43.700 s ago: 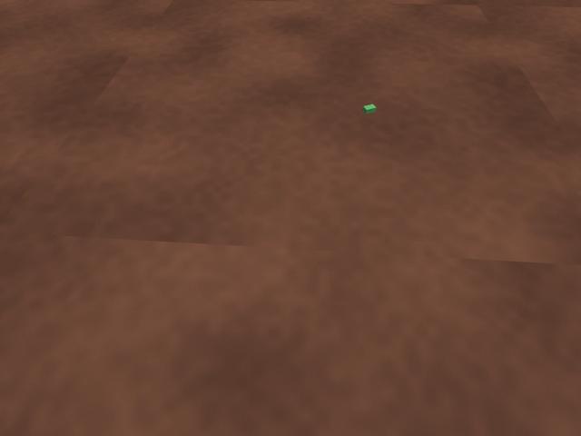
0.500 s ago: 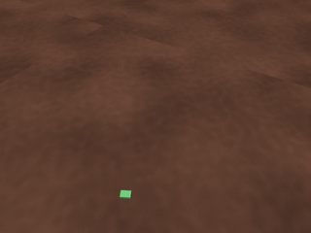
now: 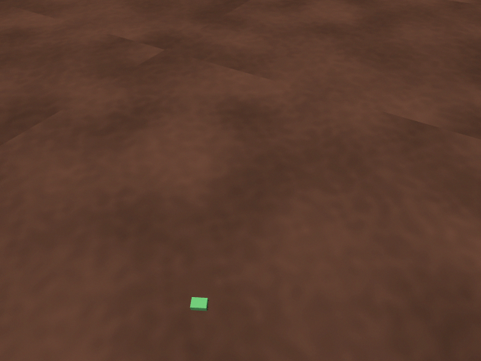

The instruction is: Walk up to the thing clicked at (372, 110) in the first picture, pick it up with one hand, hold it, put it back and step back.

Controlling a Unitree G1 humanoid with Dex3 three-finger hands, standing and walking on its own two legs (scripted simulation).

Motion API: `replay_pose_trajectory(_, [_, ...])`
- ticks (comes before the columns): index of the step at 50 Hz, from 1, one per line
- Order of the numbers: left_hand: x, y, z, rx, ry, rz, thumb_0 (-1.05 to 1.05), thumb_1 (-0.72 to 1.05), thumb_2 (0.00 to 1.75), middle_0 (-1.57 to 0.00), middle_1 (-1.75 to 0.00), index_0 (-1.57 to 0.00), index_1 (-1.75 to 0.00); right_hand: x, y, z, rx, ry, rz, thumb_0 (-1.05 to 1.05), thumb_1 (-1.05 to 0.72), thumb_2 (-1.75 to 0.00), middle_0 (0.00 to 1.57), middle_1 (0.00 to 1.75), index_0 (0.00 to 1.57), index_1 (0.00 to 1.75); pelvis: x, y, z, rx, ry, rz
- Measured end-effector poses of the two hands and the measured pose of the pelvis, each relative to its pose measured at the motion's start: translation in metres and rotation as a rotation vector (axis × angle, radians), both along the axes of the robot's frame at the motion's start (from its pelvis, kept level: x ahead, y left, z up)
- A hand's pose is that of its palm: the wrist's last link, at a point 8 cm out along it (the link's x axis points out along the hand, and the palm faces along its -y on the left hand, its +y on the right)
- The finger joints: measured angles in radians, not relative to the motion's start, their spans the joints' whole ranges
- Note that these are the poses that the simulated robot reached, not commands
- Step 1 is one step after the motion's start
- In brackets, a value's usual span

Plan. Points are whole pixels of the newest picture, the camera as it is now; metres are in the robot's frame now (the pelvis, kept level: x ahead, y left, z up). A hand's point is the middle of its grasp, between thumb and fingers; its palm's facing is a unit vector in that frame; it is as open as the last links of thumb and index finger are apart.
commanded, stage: stand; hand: left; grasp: from above
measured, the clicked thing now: (199, 303) +0.49 +0.21 -0.76
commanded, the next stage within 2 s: step back in 1.62 s
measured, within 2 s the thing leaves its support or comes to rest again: neither
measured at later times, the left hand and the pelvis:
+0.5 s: hand out of the picture +0.07 +0.22 -0.16, palm faces +0.00 -0.94 -0.33, open 7.4 cm; pelvis +0.01 -0.01 +0.00, yaw +0 degrees
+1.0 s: hand out of the picture +0.11 +0.22 -0.15, palm faces -0.01 -0.94 -0.33, open 7.4 cm; pelvis +0.03 -0.02 +0.00, yaw +0 degrees
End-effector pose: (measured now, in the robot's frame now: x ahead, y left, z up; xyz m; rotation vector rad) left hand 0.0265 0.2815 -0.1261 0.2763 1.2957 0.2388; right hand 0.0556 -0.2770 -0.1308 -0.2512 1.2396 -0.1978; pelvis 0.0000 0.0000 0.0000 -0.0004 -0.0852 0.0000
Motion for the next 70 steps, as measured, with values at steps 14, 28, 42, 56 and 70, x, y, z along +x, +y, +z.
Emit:
replay_pose_trajectory(14, [0.019, -0.009, 0.003, -0.005, -0.014, -0.014, 0.01, 0.91, 0.9, -0.21, -0.3, -0.2, -0.3, 0.0, -0.013, 0.001, -0.008, 0.016, -0.001, 0.0, -0.9, -0.9, 0.2, 0.3, 0.2, 0.3, 0.005, -0.009, 0.002, 0.002, 0.005, -0.002])
replay_pose_trajectory(28, [0.047, -0.014, 0.008, 0.0, -0.035, -0.033, 0.01, 0.91, 0.9, -0.21, -0.3, -0.2, -0.3, 0.013, -0.021, 0.002, -0.005, 0.021, 0.003, 0.0, -0.9, -0.9, 0.2, 0.3, 0.2, 0.3, 0.016, -0.015, 0.004, 0.003, 0.023, -0.004])
replay_pose_trajectory(42, [0.067, -0.017, 0.009, -0.001, -0.047, -0.038, 0.01, 0.91, 0.9, -0.21, -0.3, -0.2, -0.3, 0.033, -0.029, 0.006, -0.019, 0.006, 0.007, 0.0, -0.9, -0.9, 0.2, 0.3, 0.2, 0.3, 0.027, -0.02, 0.005, 0.003, 0.033, -0.007])
replay_pose_trajectory(56, [0.078, -0.018, 0.011, 0.004, -0.051, -0.046, 0.01, 0.91, 0.9, -0.21, -0.3, -0.2, -0.3, 0.042, -0.035, 0.007, -0.023, 0.004, 0.011, 0.0, -0.9, -0.9, 0.2, 0.3, 0.2, 0.3, 0.033, -0.024, 0.005, 0.003, 0.042, -0.008])
replay_pose_trajectory(70, [0.083, -0.018, 0.013, 0.011, -0.06, -0.05, 0.01, 0.91, 0.9, -0.21, -0.3, -0.2, -0.3, 0.044, -0.039, 0.007, -0.021, 0.004, 0.014, 0.0, -0.9, -0.9, 0.2, 0.3, 0.2, 0.3, 0.036, -0.027, 0.005, 0.004, 0.042, -0.005])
